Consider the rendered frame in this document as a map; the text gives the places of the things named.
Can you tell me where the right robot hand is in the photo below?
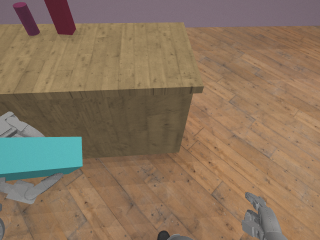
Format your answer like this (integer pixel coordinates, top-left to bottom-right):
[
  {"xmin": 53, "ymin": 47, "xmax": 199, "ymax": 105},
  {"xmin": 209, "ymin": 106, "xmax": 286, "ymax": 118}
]
[{"xmin": 241, "ymin": 192, "xmax": 282, "ymax": 240}]

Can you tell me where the right robot foot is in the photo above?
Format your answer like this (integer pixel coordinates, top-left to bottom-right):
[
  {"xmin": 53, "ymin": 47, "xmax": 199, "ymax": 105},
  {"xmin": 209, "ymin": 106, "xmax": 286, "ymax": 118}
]
[{"xmin": 157, "ymin": 230, "xmax": 170, "ymax": 240}]

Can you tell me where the sponge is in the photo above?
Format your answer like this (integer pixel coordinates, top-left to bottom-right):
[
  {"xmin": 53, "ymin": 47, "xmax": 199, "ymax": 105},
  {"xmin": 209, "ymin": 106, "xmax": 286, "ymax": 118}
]
[{"xmin": 0, "ymin": 136, "xmax": 83, "ymax": 181}]

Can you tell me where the table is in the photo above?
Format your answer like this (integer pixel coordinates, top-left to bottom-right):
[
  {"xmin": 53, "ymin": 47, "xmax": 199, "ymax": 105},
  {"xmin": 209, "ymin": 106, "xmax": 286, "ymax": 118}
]
[{"xmin": 0, "ymin": 22, "xmax": 204, "ymax": 159}]

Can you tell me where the left robot hand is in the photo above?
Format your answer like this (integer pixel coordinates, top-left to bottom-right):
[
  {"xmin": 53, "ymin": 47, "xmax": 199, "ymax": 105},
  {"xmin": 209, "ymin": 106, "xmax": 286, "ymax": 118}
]
[{"xmin": 0, "ymin": 111, "xmax": 64, "ymax": 204}]

